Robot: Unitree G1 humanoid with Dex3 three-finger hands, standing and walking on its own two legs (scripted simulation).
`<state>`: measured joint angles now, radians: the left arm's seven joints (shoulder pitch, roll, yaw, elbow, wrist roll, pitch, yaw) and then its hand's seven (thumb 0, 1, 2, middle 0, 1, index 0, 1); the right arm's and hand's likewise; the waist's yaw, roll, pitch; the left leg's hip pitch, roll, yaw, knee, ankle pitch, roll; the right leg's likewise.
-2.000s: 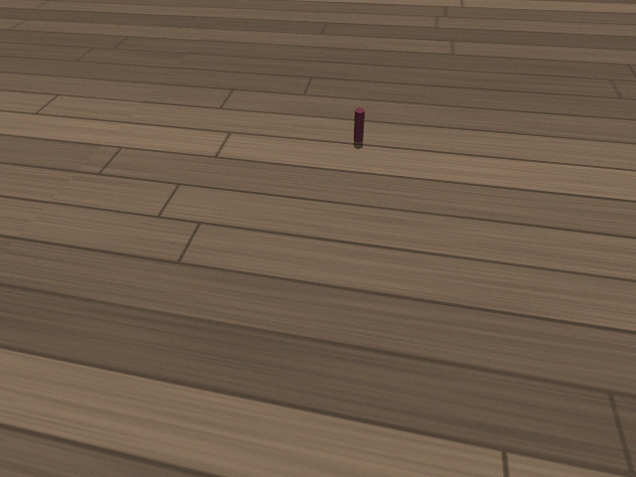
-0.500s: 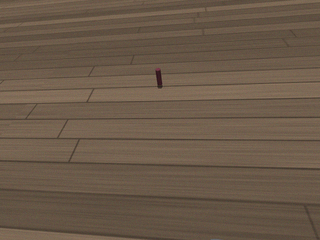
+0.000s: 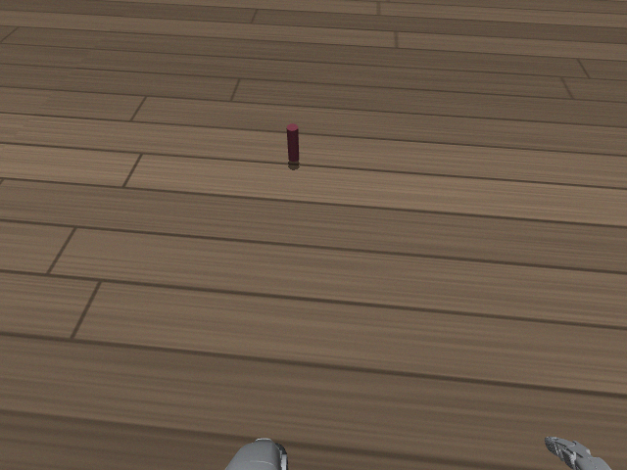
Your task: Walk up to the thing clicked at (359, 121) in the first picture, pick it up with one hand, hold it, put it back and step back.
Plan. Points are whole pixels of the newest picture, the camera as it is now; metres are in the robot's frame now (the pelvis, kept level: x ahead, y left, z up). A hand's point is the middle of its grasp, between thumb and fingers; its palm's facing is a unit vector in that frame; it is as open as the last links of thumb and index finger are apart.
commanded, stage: walk up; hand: left
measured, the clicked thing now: (293, 143) +1.44 +0.20 -0.66
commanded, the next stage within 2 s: none
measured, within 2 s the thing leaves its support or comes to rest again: neither
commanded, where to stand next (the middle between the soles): +1.09 +0.02 m, yaw -2 degrees
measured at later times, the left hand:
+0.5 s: hand (205, 292) +0.38 +0.23 -0.10, palm faces -0.02 -0.90 -0.42, open 7.4 cm
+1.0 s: hand (196, 227) +0.54 +0.29 -0.14, palm faces -0.04 -0.94 -0.35, open 7.4 cm
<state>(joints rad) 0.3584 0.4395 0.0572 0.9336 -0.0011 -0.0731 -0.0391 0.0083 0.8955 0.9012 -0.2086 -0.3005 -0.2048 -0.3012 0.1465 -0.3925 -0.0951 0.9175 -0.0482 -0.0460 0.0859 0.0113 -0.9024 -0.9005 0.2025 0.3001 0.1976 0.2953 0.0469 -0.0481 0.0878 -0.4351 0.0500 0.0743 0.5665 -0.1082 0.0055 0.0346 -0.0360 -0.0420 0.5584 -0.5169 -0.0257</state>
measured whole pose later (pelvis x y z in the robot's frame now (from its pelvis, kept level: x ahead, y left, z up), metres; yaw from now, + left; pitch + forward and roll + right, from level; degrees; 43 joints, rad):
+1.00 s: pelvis +0.50 +0.02 +0.01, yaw +0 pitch -3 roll -1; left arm 0.31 0.44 0.03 0.93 -0.01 -0.06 -0.03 0.01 0.90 0.90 -0.20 -0.30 -0.20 -0.30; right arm 0.23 -0.39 -0.06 0.85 -0.01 -0.08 0.06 0.01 -0.90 -0.90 0.20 0.30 0.20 0.30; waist 0.00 -0.03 0.08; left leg -0.29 0.04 0.07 0.57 -0.24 0.03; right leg -0.37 -0.05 0.01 1.11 -0.40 -0.05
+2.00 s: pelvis +0.85 +0.05 +0.02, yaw +0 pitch -3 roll -1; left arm 0.31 0.44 0.04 0.91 -0.01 -0.05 -0.04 0.01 0.90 0.90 -0.20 -0.30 -0.20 -0.30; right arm 0.30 -0.37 -0.04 0.86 -0.01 -0.08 0.04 0.01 -0.90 -0.90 0.21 0.30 0.20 0.30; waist -0.02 -0.06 0.08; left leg -0.24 0.03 0.08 0.53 -0.23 0.03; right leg -0.43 -0.03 0.04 1.05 -0.36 -0.04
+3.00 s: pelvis +1.00 +0.03 +0.01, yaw -1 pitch -3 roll -1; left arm 0.17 0.37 0.00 1.06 0.00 0.00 -0.01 0.01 0.90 0.90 -0.21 -0.30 -0.20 -0.30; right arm 0.11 -0.36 0.00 1.00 -0.01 0.00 0.01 0.01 -0.90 -0.90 0.20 0.30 0.20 0.30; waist 0.01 0.00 0.08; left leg -0.32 0.04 0.00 0.57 -0.20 -0.01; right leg -0.24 -0.02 -0.05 0.56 -0.27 0.00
